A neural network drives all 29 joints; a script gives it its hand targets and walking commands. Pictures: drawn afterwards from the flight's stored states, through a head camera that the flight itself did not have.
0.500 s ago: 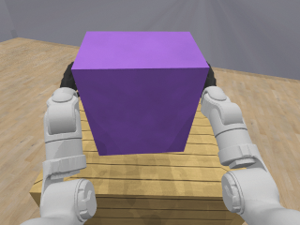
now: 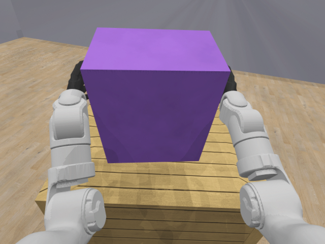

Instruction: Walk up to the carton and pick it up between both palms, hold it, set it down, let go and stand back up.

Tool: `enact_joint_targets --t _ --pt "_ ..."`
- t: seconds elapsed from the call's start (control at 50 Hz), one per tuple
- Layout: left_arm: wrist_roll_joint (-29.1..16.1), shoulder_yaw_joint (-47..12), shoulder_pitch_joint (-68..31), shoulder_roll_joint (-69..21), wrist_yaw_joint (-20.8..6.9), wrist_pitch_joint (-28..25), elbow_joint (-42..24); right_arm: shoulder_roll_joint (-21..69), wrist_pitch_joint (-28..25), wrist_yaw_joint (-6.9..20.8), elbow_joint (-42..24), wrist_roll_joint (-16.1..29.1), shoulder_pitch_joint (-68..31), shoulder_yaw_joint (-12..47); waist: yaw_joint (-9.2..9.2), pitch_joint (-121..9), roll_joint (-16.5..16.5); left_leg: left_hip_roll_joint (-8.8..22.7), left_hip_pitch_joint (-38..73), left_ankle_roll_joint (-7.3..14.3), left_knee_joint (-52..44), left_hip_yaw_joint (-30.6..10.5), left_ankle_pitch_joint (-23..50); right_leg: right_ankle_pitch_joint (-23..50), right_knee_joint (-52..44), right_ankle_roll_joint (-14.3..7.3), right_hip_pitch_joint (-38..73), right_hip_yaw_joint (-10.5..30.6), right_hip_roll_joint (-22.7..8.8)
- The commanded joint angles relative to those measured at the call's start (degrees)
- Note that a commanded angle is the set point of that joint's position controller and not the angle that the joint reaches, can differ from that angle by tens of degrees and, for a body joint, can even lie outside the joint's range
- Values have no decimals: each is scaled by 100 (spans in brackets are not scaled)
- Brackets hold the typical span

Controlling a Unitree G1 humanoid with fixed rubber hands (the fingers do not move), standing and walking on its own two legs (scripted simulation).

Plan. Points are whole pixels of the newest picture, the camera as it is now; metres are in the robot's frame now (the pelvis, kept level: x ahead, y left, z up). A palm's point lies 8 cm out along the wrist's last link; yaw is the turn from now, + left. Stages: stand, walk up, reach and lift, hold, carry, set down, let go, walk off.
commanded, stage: hold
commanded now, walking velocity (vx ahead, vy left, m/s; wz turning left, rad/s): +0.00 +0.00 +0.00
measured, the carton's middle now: (154, 102) +0.38 +0.00 +0.21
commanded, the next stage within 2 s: set down in 1.98 s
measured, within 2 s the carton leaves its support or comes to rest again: neither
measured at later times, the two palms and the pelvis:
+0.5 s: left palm (77, 92) +0.38 +0.17 +0.24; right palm (222, 91) +0.37 -0.17 +0.25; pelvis +0.01 +0.00 +0.00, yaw +1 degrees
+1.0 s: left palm (79, 95) +0.37 +0.17 +0.24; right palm (225, 94) +0.36 -0.17 +0.24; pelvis +0.01 +0.00 +0.00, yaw +0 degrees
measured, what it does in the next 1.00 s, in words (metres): stands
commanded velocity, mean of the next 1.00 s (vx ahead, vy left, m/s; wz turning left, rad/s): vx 0.00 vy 0.00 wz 0.00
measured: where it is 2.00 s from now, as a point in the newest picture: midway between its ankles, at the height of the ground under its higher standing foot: outside the picture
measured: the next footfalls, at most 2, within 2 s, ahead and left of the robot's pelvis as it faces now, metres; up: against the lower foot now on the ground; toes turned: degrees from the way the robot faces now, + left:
none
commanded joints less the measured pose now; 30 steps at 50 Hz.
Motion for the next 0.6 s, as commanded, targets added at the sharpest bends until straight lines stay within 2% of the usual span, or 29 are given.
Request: enact_joint_targets --t 0.0,0.02,0.04,0.06,0.08,0.1,0.12,0.14,0.16,0.18,0.2,0.22,0.24,0.26,0.28,0.3,0.32,0.34,0.36,0.38,0.4,0.42,0.44,0.46,0.48,0.5,0.54,0.56,0.58 --pt "-935 -1959 -3913 -2512 -853 -313 184 2757 -205 1033 -1187 441 -4362 1413 36 -1222 165 -239 -925 141 -688 264 20 -56 -142 102 881 28 104" --pt "-828 -1906 -3839 -2544 -883 -275 240 2733 -165 1005 -994 317 -4193 1283 -134 -1097 208 -256 -907 158 -688 298 19 14 -179 79 966 44 63" --pt "-858 -1928 -4070 -2507 -906 -321 227 2758 -238 1025 -1222 356 -4506 1328 -35 -1212 217 -235 -1038 165 -739 277 -180 -230 -128 74 840 5 75" --pt "-888 -1906 -4107 -2519 -925 -332 311 2770 -219 1036 -1040 275 -4420 1209 -121 -1111 165 -245 -1081 203 -727 304 -276 -280 -142 82 893 35 84" --pt "-840 -1809 -4250 -2493 -917 -370 269 2856 -204 1052 -945 354 -4498 1334 23 -1157 212 -255 -1149 222 -764 301 -375 -375 -134 110 947 42 86" --pt "-887 -1867 -4016 -2515 -943 -362 153 2881 -298 1028 -1229 343 -4528 1278 4 -1390 162 -221 -1150 234 -745 286 -222 -201 -73 148 1120 30 130" --pt "-892 -1806 -4399 -2501 -942 -414 389 2889 -275 1019 -1006 280 -4671 1178 -22 -1233 173 -226 -1208 234 -792 284 -481 -431 -126 142 964 26 90" --pt "-1006 -1944 -4294 -2511 -968 -420 367 2966 -333 987 -1262 300 -4811 1284 -75 -1422 131 -284 -1086 236 -670 330 -133 -199 -167 138 966 38 65" --pt "-1107 -2041 -4375 -2593 -920 -489 232 3068 -390 969 -1408 400 -4843 1444 -47 -1667 125 -275 -946 214 -624 320 22 -61 -144 163 1002 54 67" --pt "-1083 -2046 -4538 -2650 -889 -506 236 3056 -356 968 -1086 410 -4709 1315 -120 -1539 326 -309 -956 148 -612 285 75 76 -118 121 948 18 78" --pt "-1121 -2169 -4675 -2639 -879 -552 214 3107 -390 996 -1056 405 -4804 1339 -116 -1624 307 -287 -989 122 -630 279 -40 -58 -90 107 920 30 68" --pt "-1087 -2132 -4413 -2620 -865 -563 -60 3194 -406 985 -1249 483 -4562 1524 -12 -1830 285 -310 -822 126 -520 288 444 403 -49 129 1135 32 92" --pt "-1048 -2105 -4106 -2659 -886 -495 214 2987 -337 932 -1197 470 -4420 1463 -121 -1623 410 -315 -775 78 -514 244 550 521 -59 135 1063 33 118" --pt "-1058 -2079 -4255 -2645 -881 -523 273 2966 -344 937 -1128 466 -4498 1439 -107 -1635 377 -313 -769 76 -544 257 371 394 -86 124 1047 58 100" --pt "-1046 -2076 -4173 -2680 -854 -566 -22 3050 -382 925 -1336 535 -4540 1642 55 -1881 280 -293 -725 92 -539 242 600 511 -36 156 1164 -14 115" --pt "-1102 -2168 -4031 -2668 -857 -516 45 2960 -334 890 -1316 488 -4382 1497 -173 -1750 318 -332 -727 25 -492 236 665 707 -41 150 1197 -4 99" --pt "-1011 -2096 -3742 -2637 -902 -460 139 2886 -316 866 -1353 574 -4262 1605 -113 -1718 302 -318 -591 43 -441 219 843 854 -58 149 1232 35 131" --pt "-998 -2115 -3987 -2656 -899 -449 15 2904 -276 872 -1193 632 -4240 1699 -66 -1779 377 -306 -596 22 -459 229 751 700 -25 136 1181 -14 142" --pt "-1045 -2204 -3861 -2728 -883 -455 -407 3089 -340 846 -1610 750 -4254 1861 -7 -2059 383 -334 -444 -9 -362 293 1314 1240 31 156 1453 -16 133" --pt "-1147 -2338 -3739 -2731 -898 -407 -431 2897 -283 787 -1656 773 -4104 1792 -218 -2012 419 -357 -323 -70 -262 207 1551 1569 52 165 1470 2 154" --pt "-1175 -2455 -3624 -2798 -912 -391 -613 2839 -270 738 -1840 832 -4040 1820 -296 -1990 434 -351 -185 -97 -230 190 1779 1677 40 164 1436 -32 184" --pt "-1181 -2476 -3724 -2760 -902 -387 -891 2983 -248 743 -1871 972 -3988 1967 -147 -2071 425 -330 -89 -146 -150 207 2135 1841 78 175 1528 -30 215" --pt "-1174 -2488 -3843 -2691 -899 -353 -906 2828 -210 715 -1912 934 -3955 1904 -238 -2083 462 -322 -16 -141 -173 184 2044 1765 76 149 1465 -25 222" --pt "-1139 -2477 -3656 -2726 -886 -312 -942 2787 -176 729 -2009 1065 -3887 2000 -189 -1945 571 -330 -98 -173 -144 197 2044 1738 84 112 1380 -14 228" --pt "-1127 -2505 -3604 -2597 -935 -287 -736 2700 -121 696 -1832 898 -3861 1779 -406 -1618 488 -322 -156 -191 -151 144 1911 1638 43 139 1295 -17 204" --pt "-1091 -2503 -3476 -2676 -961 -265 -861 2664 -135 695 -2104 993 -3893 1836 -264 -1607 521 -270 -170 -217 -148 147 2035 1672 92 116 1302 -10 220" --pt "-1071 -2530 -3466 -2654 -948 -206 -912 2599 -86 717 -2169 996 -3846 1849 -271 -1614 463 -237 -133 -235 -146 135 2070 1579 60 60 1189 -19 267" --pt "-1005 -2503 -3534 -2686 -919 -205 -973 2745 -108 725 -2392 1051 -4033 1972 -41 -1571 424 -232 -238 -193 -191 194 1846 1372 57 64 1225 -19 246" --pt "-998 -2422 -3755 -2630 -909 -225 -797 2694 -94 739 -2262 995 -4192 1883 -69 -1420 335 -223 -296 -159 -249 176 1635 1107 26 85 1054 -53 241"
